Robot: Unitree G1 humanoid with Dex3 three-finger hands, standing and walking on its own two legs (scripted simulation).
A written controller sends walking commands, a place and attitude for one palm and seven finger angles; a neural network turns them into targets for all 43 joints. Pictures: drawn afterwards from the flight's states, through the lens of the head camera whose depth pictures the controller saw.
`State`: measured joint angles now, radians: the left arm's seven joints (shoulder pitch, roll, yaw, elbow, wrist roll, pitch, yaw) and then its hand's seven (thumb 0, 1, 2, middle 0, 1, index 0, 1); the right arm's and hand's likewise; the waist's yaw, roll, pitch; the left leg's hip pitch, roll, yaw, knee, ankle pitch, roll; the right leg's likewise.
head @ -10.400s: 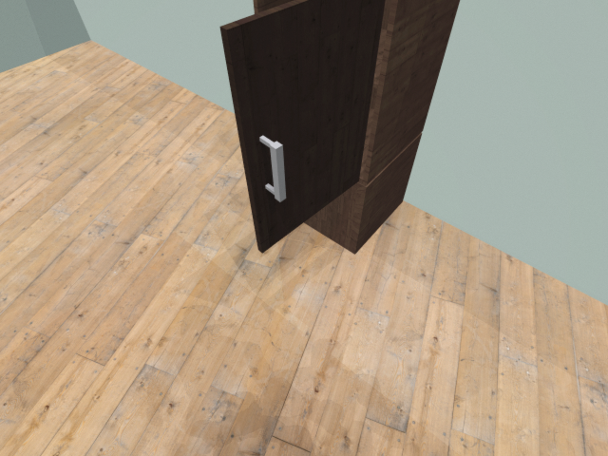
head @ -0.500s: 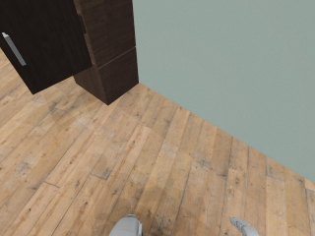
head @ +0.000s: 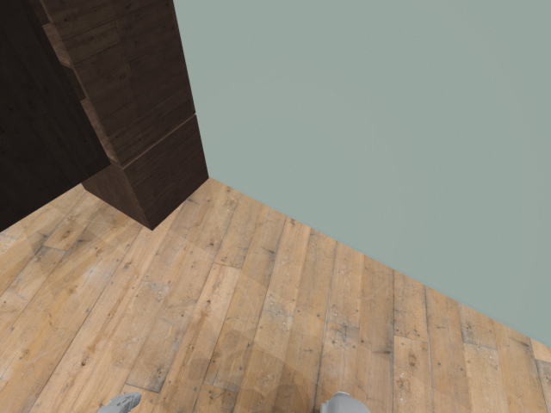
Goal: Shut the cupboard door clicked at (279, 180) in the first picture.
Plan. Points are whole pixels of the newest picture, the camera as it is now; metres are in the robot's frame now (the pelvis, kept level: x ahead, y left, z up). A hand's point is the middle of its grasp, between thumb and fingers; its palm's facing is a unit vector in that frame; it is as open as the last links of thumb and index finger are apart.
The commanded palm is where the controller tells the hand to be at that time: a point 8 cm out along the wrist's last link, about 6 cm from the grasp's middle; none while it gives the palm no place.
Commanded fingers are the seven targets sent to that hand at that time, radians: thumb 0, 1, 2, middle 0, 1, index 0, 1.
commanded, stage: walk to a spot facing it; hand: left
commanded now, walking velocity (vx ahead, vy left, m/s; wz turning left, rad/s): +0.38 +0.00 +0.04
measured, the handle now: out of the picture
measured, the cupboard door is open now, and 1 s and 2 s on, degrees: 84 84 84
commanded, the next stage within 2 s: turn to face it in 0.42 s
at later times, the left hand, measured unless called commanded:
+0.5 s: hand out of the picture +0.14 +0.16 -0.19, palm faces +0.23 -0.96 -0.15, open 7.2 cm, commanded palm none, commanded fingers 0.00 0.90 0.90 -0.20 -0.30 -0.20 -0.30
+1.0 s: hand (140, 291) +0.36 +0.29 -0.16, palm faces +0.39 -0.90 -0.19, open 7.3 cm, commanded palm none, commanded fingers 0.00 0.90 0.90 -0.20 -0.30 -0.20 -0.30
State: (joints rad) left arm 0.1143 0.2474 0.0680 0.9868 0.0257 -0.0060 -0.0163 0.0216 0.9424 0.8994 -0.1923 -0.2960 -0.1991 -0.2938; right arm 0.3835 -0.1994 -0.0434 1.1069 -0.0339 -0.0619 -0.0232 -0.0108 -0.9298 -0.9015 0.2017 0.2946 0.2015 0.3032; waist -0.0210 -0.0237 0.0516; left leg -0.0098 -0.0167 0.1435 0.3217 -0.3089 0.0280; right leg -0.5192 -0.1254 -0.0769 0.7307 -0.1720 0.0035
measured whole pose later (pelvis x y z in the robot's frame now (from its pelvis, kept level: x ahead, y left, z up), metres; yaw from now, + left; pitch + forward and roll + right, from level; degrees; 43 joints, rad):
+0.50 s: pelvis +0.21 -0.01 -0.01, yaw +10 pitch -1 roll -2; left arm 0.36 0.17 0.03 1.11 0.03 -0.07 0.01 0.00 0.94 0.90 -0.20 -0.30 -0.20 -0.29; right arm 0.12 -0.20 -0.06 1.02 -0.03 0.00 0.03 0.01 -0.92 -0.90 0.20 0.29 0.20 0.30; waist 0.03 -0.02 0.07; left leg -0.54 0.08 0.12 0.73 -0.20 0.00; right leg 0.03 -0.06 -0.30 0.38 -0.37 0.04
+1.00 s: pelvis +0.31 +0.06 +0.00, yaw +23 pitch +2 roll -3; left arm 0.08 0.24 0.06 0.90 0.02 0.04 0.02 0.01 0.91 0.90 -0.20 -0.30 -0.20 -0.29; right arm 0.24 -0.17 -0.04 0.98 -0.02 0.00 -0.01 0.01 -0.91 -0.90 0.21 0.30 0.21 0.30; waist -0.03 -0.03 0.05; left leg -0.31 -0.09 -0.03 0.44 -0.16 0.12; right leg -0.55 -0.08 0.03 1.09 -0.30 0.11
